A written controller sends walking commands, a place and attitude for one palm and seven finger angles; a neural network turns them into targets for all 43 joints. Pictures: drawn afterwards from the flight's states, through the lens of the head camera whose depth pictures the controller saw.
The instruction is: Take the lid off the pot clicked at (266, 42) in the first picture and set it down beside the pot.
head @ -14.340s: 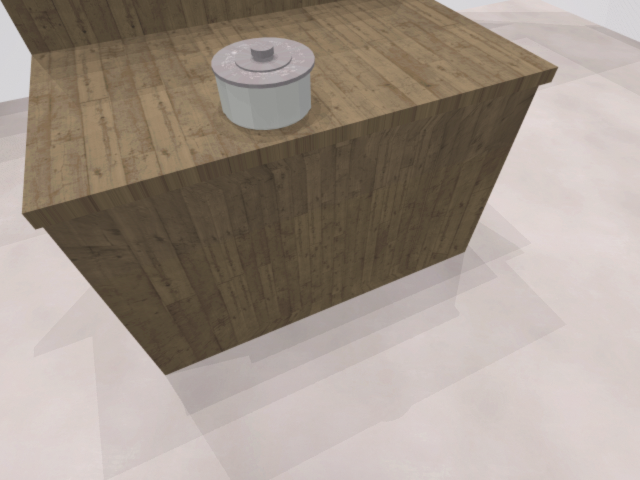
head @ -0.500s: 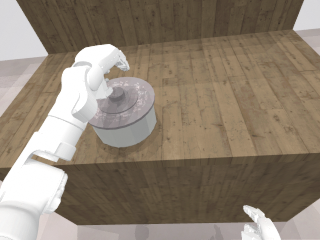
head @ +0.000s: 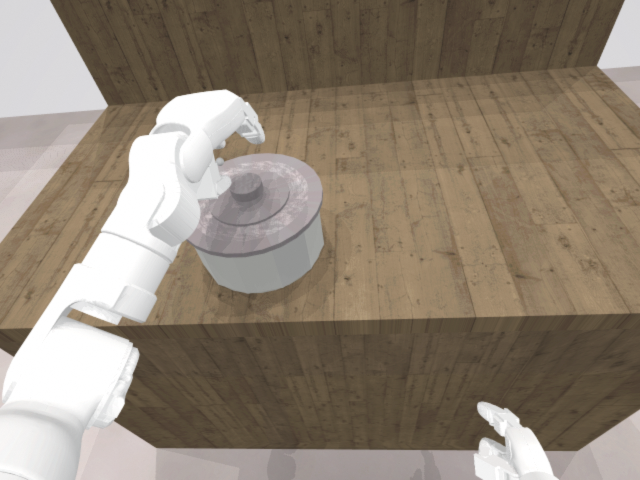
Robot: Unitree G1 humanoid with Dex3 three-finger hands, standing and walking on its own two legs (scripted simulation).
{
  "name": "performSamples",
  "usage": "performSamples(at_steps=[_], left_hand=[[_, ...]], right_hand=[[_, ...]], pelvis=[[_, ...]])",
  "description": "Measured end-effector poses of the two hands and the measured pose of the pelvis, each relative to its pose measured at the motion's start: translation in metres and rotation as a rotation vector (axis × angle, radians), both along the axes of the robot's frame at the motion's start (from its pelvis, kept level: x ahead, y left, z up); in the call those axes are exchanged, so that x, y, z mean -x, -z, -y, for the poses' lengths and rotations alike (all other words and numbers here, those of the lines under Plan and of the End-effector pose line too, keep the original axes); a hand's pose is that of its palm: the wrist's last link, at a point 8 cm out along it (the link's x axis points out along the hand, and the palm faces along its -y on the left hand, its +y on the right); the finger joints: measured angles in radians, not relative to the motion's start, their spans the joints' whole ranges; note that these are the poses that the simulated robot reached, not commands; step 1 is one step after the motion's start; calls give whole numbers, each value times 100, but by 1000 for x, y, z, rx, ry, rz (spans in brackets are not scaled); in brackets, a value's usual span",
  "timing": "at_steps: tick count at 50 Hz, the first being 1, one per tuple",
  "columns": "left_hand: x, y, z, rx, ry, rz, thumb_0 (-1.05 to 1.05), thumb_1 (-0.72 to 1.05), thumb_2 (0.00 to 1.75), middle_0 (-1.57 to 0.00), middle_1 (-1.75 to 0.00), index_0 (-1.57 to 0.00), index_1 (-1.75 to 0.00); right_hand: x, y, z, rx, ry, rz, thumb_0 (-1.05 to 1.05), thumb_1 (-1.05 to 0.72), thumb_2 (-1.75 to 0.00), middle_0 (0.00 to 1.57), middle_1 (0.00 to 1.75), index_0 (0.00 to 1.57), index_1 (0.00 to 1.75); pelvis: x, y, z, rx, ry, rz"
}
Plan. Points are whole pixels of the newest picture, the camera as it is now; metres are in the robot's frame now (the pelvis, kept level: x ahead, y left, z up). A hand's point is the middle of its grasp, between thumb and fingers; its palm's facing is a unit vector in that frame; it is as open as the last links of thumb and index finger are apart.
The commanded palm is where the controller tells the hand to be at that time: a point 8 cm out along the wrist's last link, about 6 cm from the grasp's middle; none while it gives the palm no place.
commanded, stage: move the open hand above the knob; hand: left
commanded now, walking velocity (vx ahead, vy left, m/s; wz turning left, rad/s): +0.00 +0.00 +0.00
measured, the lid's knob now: (246, 187) +0.46 +0.12 +0.14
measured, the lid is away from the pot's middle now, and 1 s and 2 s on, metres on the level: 0.00 0.00 0.00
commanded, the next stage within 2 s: lower the open fingers around the knob in 0.18 s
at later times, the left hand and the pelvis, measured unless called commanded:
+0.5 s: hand (230, 167) +0.43 +0.12 +0.19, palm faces -0.17 -0.08 -0.98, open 9.9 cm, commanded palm +0.41 +0.13 +0.25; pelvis +0.00 +0.01 +0.00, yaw +0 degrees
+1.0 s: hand (245, 188) +0.44 +0.11 +0.16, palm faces -0.23 -0.08 -0.97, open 9.9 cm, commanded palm +0.41 +0.12 +0.22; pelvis +0.01 +0.00 +0.00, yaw +0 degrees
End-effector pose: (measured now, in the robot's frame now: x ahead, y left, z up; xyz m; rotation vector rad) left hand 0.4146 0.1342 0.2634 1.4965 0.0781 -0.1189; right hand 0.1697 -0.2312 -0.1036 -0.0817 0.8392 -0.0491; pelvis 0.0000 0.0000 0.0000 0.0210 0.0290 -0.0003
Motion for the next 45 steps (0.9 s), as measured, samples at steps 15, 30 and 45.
performSamples(at_steps=[15,30,45], left_hand=[[-2,3,-2,-5,2,-6,0,-33,158,-88,-8,-88,-8],[-12,25,9,17,19,-71,0,-32,158,-88,-8,-88,-8],[-14,46,15,24,16,-108,0,-32,158,-88,-8,-87,-8]], right_hand=[[7,1,-8,7,-3,-12,1,-90,-90,19,30,20,30],[26,8,5,19,42,-67,1,-90,-90,19,30,20,30],[16,7,12,22,42,-60,1,-90,-90,19,30,20,30]], pelvis=[[4,0,-6,2,-3,-1],[0,-1,-4,1,7,-7],[-6,-1,1,2,5,-12]])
